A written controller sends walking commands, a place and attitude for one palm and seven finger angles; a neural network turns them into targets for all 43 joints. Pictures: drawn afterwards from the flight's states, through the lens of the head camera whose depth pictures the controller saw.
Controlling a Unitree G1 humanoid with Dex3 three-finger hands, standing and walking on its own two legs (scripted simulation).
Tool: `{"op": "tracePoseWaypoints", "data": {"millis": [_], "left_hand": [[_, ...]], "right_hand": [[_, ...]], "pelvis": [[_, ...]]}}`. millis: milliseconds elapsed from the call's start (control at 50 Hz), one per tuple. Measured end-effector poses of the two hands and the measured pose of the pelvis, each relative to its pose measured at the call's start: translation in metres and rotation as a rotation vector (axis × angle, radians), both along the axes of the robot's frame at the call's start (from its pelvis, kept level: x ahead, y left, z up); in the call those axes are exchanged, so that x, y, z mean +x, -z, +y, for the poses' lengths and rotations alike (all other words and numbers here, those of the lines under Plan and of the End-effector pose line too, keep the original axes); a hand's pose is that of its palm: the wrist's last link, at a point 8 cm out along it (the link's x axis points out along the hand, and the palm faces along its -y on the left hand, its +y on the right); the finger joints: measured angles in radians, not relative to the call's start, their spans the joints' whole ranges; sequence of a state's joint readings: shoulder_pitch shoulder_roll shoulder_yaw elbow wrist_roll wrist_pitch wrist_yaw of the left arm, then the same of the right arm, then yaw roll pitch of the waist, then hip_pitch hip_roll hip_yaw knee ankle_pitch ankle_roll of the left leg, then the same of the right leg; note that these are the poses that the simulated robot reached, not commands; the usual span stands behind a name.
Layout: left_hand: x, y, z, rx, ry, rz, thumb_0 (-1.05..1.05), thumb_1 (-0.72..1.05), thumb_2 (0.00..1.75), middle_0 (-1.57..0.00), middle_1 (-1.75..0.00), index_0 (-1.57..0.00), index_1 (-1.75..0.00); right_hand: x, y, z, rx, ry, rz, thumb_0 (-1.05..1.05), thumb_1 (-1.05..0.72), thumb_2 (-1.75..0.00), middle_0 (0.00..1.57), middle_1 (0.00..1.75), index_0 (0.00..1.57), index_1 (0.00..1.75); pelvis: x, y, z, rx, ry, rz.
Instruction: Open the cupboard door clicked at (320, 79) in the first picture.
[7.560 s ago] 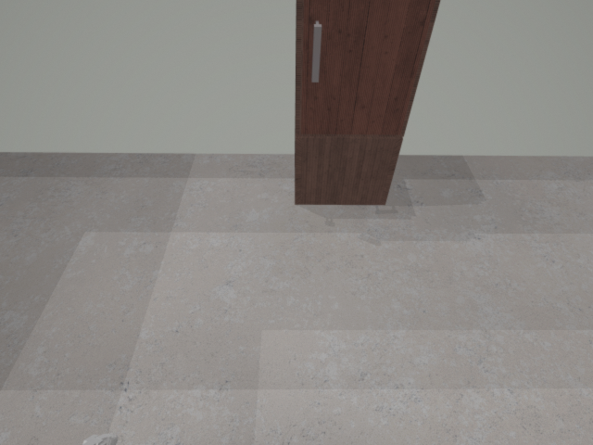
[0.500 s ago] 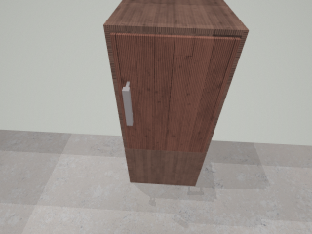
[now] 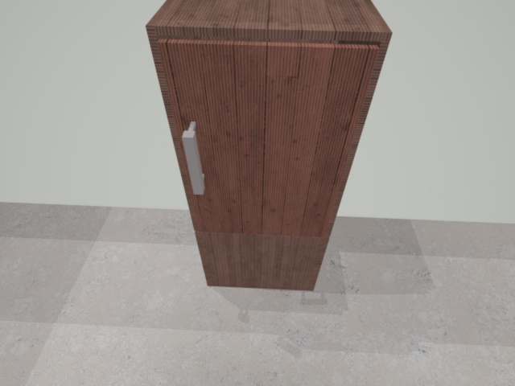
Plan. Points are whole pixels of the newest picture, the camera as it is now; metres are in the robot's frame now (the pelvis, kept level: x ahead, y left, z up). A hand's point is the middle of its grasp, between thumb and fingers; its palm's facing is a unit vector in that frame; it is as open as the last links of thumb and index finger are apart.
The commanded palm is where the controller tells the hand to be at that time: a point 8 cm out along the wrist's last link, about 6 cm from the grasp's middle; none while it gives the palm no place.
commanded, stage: come to a stop and stand still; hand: left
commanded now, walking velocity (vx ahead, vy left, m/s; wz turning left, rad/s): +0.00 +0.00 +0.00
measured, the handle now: (196, 159) +0.60 +0.18 -0.01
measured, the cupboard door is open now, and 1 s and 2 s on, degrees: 0 0 0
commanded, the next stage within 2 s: look again from close up in 0.16 s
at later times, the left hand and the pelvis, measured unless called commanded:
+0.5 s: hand out of the picture +0.00 +0.17 -0.17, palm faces +0.05 -0.98 -0.19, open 7.4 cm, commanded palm none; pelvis +0.00 +0.00 +0.00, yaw +0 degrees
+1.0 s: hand out of the picture +0.01 +0.17 -0.17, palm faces +0.05 -0.98 -0.18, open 7.4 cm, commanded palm none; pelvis +0.02 +0.00 +0.00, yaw +0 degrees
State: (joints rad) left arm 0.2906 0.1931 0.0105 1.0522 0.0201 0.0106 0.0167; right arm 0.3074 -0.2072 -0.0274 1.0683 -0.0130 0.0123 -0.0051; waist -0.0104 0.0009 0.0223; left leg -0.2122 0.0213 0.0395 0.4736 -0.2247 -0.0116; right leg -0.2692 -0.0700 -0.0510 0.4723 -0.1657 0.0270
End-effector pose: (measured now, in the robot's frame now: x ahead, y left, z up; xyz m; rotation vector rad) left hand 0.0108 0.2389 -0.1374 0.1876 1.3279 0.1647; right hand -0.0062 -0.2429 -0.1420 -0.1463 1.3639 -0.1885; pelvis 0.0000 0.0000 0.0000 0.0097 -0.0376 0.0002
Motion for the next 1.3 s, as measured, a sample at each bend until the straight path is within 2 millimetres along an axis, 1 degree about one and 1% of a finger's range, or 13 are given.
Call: {"op": "tracePoseWaypoints", "data": {"millis": [200, 280, 380, 520, 640, 780, 940, 1040, 1160, 1240, 1300], "left_hand": [[0.005, 0.004, -0.015, -0.03, -0.013, -0.017, 0.01, 0.91, 0.9, -0.2, -0.3, -0.2, -0.29], [0.001, 0.005, -0.016, -0.032, -0.024, -0.008, 0.01, 0.92, 0.9, -0.2, -0.3, -0.2, -0.29], [-0.006, 0.006, -0.017, -0.039, -0.037, 0.014, 0.01, 0.91, 0.9, -0.2, -0.3, -0.2, -0.29], [-0.017, 0.007, -0.019, -0.047, -0.05, 0.047, 0.01, 0.91, 0.9, -0.2, -0.3, -0.2, -0.29], [-0.021, 0.007, -0.02, -0.051, -0.056, 0.062, 0.01, 0.91, 0.9, -0.2, -0.3, -0.2, -0.29], [-0.019, 0.007, -0.022, -0.053, -0.056, 0.062, 0.01, 0.91, 0.9, -0.2, -0.3, -0.2, -0.29], [-0.011, 0.007, -0.022, -0.054, -0.049, 0.056, 0.01, 0.91, 0.9, -0.2, -0.3, -0.2, -0.29], [-0.006, 0.007, -0.023, -0.059, -0.051, 0.059, 0.01, 0.91, 0.9, -0.2, -0.3, -0.2, -0.29], [-0.001, 0.01, -0.027, -0.068, -0.068, 0.084, 0.01, 0.91, 0.9, -0.2, -0.3, -0.2, -0.29], [0.005, 0.01, -0.032, -0.069, -0.077, 0.11, 0.01, 0.91, 0.9, -0.2, -0.3, -0.2, -0.29], [0.013, 0.009, -0.037, -0.071, -0.076, 0.12, 0.01, 0.91, 0.9, -0.2, -0.3, -0.2, -0.29]], "right_hand": [[0.007, 0.003, 0.018, 0.04, -0.002, -0.012, 0.0, -0.91, -0.9, 0.2, 0.3, 0.2, 0.29], [0.007, 0.003, 0.026, 0.055, -0.001, -0.008, 0.0, -0.91, -0.9, 0.2, 0.3, 0.2, 0.29], [0.004, 0.004, 0.03, 0.059, 0.001, 0.009, 0.0, -0.92, -0.9, 0.2, 0.3, 0.2, 0.29], [0.003, 0.004, 0.033, 0.059, 0.007, 0.02, 0.0, -0.91, -0.9, 0.2, 0.3, 0.2, 0.29], [0.006, 0.004, 0.033, 0.057, 0.005, 0.019, 0.0, -0.91, -0.9, 0.2, 0.3, 0.2, 0.29], [0.01, 0.004, 0.032, 0.055, 0.004, 0.014, 0.0, -0.91, -0.9, 0.2, 0.3, 0.2, 0.29], [0.013, 0.004, 0.031, 0.053, 0.005, 0.015, 0.0, -0.91, -0.9, 0.2, 0.3, 0.2, 0.29], [0.012, 0.004, 0.031, 0.053, 0.009, 0.03, 0.0, -0.91, -0.9, 0.2, 0.3, 0.2, 0.29], [0.015, 0.006, 0.03, 0.053, 0.024, 0.063, 0.0, -0.91, -0.9, 0.2, 0.3, 0.2, 0.29], [0.022, 0.007, 0.031, 0.056, 0.027, 0.086, 0.0, -0.91, -0.9, 0.2, 0.3, 0.2, 0.29], [0.033, 0.006, 0.031, 0.057, 0.024, 0.093, 0.0, -0.91, -0.9, 0.2, 0.3, 0.2, 0.29]], "pelvis": [[0.001, 0.0, -0.002, -0.003, -0.003, 0.003], [0.002, 0.0, -0.001, -0.004, -0.005, 0.004], [0.003, 0.0, 0.001, -0.005, -0.006, 0.006], [0.005, -0.001, 0.003, -0.004, -0.005, 0.007], [0.007, -0.001, 0.003, -0.004, -0.004, 0.008], [0.008, -0.001, 0.003, -0.004, -0.003, 0.01], [0.012, -0.001, 0.002, -0.003, 0.0, 0.013], [0.021, -0.001, 0.001, -0.005, 0.002, 0.018], [0.04, 0.002, -0.002, -0.005, 0.004, 0.029], [0.055, 0.002, -0.004, -0.008, 0.001, 0.033], [0.062, 0.001, -0.005, -0.009, -0.002, 0.035]]}}
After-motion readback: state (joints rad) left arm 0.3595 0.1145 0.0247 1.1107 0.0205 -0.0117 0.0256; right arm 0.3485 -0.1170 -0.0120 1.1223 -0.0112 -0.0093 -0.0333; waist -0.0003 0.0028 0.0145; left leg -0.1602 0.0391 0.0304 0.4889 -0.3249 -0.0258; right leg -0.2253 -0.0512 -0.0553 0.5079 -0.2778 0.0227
